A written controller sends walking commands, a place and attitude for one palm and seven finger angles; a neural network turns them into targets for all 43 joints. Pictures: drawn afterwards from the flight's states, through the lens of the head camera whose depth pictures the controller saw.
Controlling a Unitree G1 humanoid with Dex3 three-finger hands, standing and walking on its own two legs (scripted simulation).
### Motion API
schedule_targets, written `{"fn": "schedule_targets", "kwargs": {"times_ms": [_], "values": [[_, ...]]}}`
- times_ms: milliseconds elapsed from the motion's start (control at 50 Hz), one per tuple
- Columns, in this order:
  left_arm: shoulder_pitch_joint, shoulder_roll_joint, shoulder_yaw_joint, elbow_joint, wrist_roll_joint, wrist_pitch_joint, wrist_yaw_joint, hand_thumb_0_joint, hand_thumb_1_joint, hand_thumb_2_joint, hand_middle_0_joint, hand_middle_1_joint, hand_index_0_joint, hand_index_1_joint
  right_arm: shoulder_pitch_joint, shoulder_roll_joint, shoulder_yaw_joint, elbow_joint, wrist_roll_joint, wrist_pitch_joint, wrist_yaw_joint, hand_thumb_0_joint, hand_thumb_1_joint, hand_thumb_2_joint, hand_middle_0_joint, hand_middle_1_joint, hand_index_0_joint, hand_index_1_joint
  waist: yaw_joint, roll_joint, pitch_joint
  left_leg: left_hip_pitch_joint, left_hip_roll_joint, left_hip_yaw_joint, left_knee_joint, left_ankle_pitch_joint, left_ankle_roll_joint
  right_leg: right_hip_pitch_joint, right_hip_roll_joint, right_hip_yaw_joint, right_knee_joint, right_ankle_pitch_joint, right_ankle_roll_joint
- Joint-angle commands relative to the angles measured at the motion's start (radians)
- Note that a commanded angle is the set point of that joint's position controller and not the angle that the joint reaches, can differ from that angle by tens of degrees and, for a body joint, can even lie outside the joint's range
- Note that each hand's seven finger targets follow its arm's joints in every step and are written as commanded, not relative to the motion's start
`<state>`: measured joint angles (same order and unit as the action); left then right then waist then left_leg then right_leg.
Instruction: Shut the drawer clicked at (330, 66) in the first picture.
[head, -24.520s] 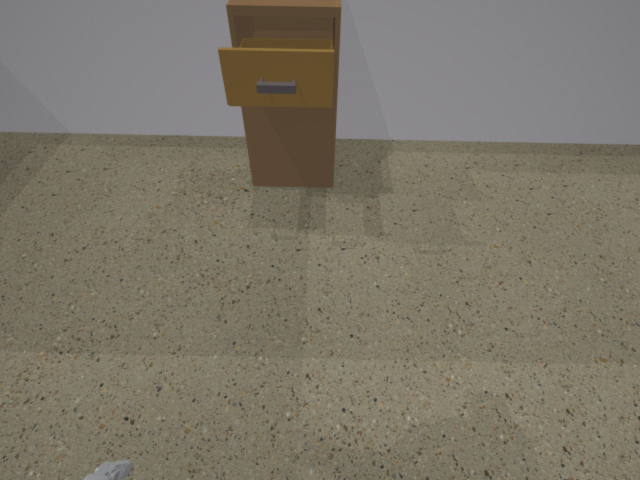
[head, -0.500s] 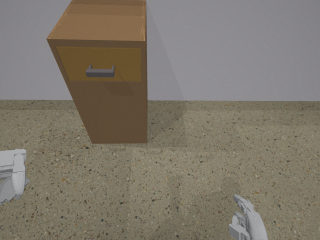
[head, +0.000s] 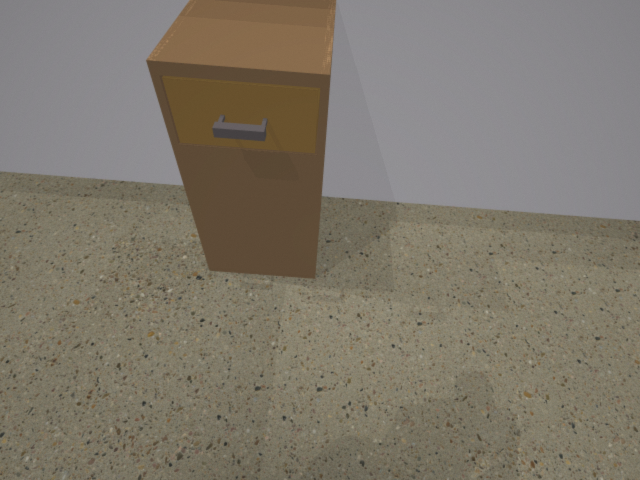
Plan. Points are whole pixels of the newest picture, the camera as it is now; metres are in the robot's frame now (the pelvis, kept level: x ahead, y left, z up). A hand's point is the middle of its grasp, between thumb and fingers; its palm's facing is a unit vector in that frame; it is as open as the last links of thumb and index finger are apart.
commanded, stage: let the arm hang, fingers relaxed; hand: left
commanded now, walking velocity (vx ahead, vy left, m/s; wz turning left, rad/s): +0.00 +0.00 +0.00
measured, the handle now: (241, 125) +0.86 +0.24 -0.08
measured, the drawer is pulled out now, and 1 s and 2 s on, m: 0.00 0.00 0.00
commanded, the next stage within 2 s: look to check the result in 0.66 s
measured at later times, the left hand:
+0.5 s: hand out of the picture +0.00 +0.15 -0.17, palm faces +0.02 -0.99 -0.16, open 7.3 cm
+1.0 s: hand out of the picture +0.00 +0.15 -0.17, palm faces +0.03 -0.98 -0.19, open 7.4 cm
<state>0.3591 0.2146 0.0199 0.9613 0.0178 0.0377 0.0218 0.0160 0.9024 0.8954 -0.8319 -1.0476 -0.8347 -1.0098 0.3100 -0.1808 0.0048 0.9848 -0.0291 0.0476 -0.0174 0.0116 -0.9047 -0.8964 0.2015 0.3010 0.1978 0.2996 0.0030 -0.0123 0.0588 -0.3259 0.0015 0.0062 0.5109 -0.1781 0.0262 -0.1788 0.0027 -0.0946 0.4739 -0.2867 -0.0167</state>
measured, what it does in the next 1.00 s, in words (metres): stands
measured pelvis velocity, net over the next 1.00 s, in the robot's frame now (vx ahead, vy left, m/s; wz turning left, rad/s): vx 0.02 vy -0.01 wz -0.03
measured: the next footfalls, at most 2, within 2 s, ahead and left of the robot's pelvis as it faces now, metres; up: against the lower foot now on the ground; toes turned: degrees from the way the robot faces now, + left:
none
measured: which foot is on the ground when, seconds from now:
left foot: down 0.00-1.00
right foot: down 0.00-1.00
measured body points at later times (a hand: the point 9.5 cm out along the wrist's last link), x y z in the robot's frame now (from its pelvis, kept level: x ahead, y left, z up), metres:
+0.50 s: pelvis +0.01 +0.00 +0.00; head +0.01 -0.01 +0.45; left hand +0.00 +0.20 -0.16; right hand -0.02 -0.20 -0.16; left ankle +0.06 +0.10 -0.74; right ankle -0.02 -0.11 -0.74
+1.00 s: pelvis +0.02 -0.01 +0.00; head +0.03 -0.02 +0.45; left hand +0.00 +0.20 -0.15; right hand +0.00 -0.22 -0.16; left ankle +0.06 +0.10 -0.74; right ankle -0.02 -0.11 -0.74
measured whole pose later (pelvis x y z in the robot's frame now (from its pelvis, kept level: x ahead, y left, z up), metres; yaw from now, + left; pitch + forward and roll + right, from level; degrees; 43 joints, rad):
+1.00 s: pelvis +0.02 -0.01 +0.00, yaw -2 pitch -1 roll +0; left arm 0.33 0.11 0.01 1.15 0.01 -0.01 0.05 0.01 0.91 0.90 -0.20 -0.29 -0.20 -0.30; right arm 0.30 -0.12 -0.01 1.14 -0.02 0.01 -0.05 0.01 -0.91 -0.90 0.20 0.30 0.20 0.30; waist -0.01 0.02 0.04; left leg -0.23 0.01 0.03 0.44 -0.19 0.01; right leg -0.10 0.01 -0.06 0.43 -0.30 -0.03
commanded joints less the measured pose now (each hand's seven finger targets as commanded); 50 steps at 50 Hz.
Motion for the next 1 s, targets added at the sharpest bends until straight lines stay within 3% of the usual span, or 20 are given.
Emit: {"fn": "schedule_targets", "kwargs": {"times_ms": [0, 140, 220, 440, 540, 760, 900, 980], "values": [[0.021, 0.078, 0.012, 0.016, -0.005, -0.038, -0.001, 0.000, 0.900, 0.900, -0.480, -0.603, -0.480, -0.603, 0.012, -0.106, -0.038, -0.031, 0.011, -0.035, -0.010, 0.000, -0.900, -0.900, 0.200, 0.300, 0.200, 0.300, -0.010, 0.054, -0.046, 0.070, 0.089, -0.127, -0.157, -0.137, 0.024, -0.037, -0.085, 0.112, -0.135, -0.038, -0.045], [0.050, 0.044, 0.000, 0.114, -0.007, -0.041, 0.010, 0.000, 0.900, 0.900, -0.200, -0.300, -0.200, -0.300, 0.066, -0.074, -0.033, 0.055, 0.014, -0.033, -0.014, 0.000, -0.900, -0.900, 0.200, 0.300, 0.200, 0.300, -0.013, -0.014, 0.034, 0.099, 0.090, -0.101, -0.161, -0.098, 0.022, -0.104, -0.092, 0.119, -0.164, -0.073, -0.044], [0.066, 0.027, -0.002, 0.146, -0.007, -0.040, 0.016, 0.000, 0.900, 0.900, -0.200, -0.300, -0.200, -0.300, 0.077, -0.047, -0.028, 0.090, 0.013, -0.032, -0.015, 0.000, -0.900, -0.900, 0.200, 0.300, 0.200, 0.300, -0.012, -0.005, 0.068, 0.093, 0.086, -0.088, -0.164, -0.094, 0.020, -0.123, -0.093, 0.121, -0.167, -0.090, -0.041], [0.063, -0.013, 0.004, 0.164, -0.007, -0.045, 0.022, 0.000, 0.900, 0.900, -0.200, -0.300, -0.200, -0.300, 0.089, 0.003, -0.028, 0.124, 0.010, -0.040, -0.020, 0.000, -0.900, -0.900, 0.200, 0.300, 0.200, 0.300, -0.007, 0.021, 0.074, 0.077, 0.077, -0.072, -0.158, -0.045, 0.015, -0.101, -0.092, 0.124, -0.152, -0.035, -0.041], [0.054, -0.019, 0.007, 0.164, -0.009, -0.047, 0.023, 0.000, 0.900, 0.900, -0.200, -0.300, -0.200, -0.300, 0.097, 0.009, -0.028, 0.129, 0.011, -0.046, -0.024, 0.000, -0.900, -0.900, 0.200, 0.300, 0.200, 0.300, -0.007, 0.042, 0.053, 0.081, 0.085, -0.073, -0.159, -0.003, 0.016, -0.067, -0.089, 0.118, -0.139, 0.020, -0.038], [0.056, -0.022, 0.010, 0.171, -0.009, -0.053, 0.027, 0.000, 0.900, 0.900, -0.200, -0.300, -0.200, -0.300, 0.096, -0.002, -0.032, 0.134, 0.015, -0.051, -0.029, 0.000, -0.900, -0.900, 0.200, 0.300, 0.200, 0.300, -0.008, 0.013, 0.023, 0.131, 0.092, -0.062, -0.126, 0.112, 0.014, -0.033, -0.091, 0.115, -0.144, 0.100, -0.035], [0.052, -0.018, 0.010, 0.176, -0.009, -0.051, 0.026, 0.000, 0.900, 0.900, -0.200, -0.300, -0.200, -0.300, 0.081, -0.007, -0.031, 0.139, 0.015, -0.049, -0.029, 0.000, -0.900, -0.900, 0.200, 0.300, 0.200, 0.300, -0.010, 0.026, 0.047, 0.140, 0.094, -0.062, -0.140, 0.080, 0.014, -0.047, -0.090, 0.118, -0.154, 0.075, -0.034], [0.050, -0.010, 0.010, 0.175, -0.009, -0.054, 0.026, 0.000, 0.900, 0.900, -0.200, -0.300, -0.200, -0.300, 0.068, -0.015, -0.031, 0.138, 0.016, -0.050, -0.029, 0.000, -0.900, -0.900, 0.200, 0.300, 0.200, 0.300, -0.008, -0.002, 0.046, 0.147, 0.095, -0.058, -0.135, 0.107, 0.014, -0.039, -0.094, 0.119, -0.158, 0.103, -0.034]]}}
